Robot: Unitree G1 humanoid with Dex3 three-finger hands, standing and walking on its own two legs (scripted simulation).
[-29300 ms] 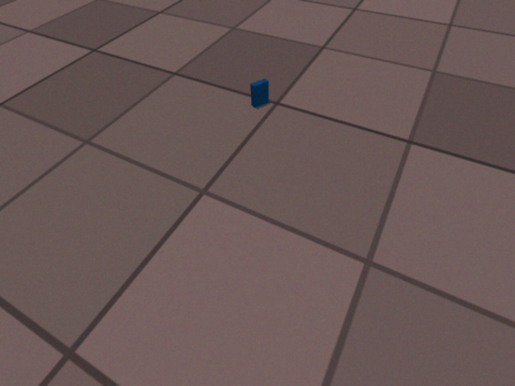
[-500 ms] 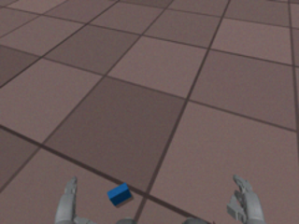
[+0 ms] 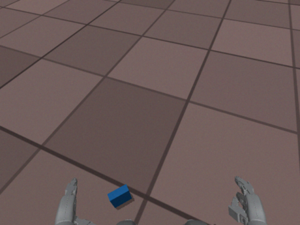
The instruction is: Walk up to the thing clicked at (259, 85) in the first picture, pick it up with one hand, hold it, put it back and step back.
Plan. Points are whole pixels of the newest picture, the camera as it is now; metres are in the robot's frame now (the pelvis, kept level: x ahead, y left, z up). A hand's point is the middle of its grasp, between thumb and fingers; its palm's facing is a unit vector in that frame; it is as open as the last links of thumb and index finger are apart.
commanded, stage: stand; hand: left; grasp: from the side
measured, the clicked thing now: (120, 196) +0.36 +0.21 -0.65
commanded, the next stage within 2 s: none
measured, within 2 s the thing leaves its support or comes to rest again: neither
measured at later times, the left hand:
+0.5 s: hand out of the picture +0.12 +0.23 -0.11, palm faces -0.03 -0.94 -0.34, open 8.5 cm
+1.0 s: hand out of the picture +0.03 +0.26 -0.11, palm faces +0.00 -0.94 -0.35, open 7.4 cm
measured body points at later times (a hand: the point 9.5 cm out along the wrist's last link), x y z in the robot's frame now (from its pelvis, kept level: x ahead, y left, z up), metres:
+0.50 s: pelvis +0.00 +0.00 +0.02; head +0.01 +0.01 +0.47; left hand +0.12 +0.28 -0.09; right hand +0.11 -0.28 -0.09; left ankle +0.01 +0.13 -0.69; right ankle +0.00 -0.13 -0.69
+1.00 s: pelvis -0.01 +0.01 +0.05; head -0.02 +0.00 +0.50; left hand +0.03 +0.31 -0.08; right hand +0.06 -0.27 -0.09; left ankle +0.01 +0.13 -0.69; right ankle +0.00 -0.13 -0.69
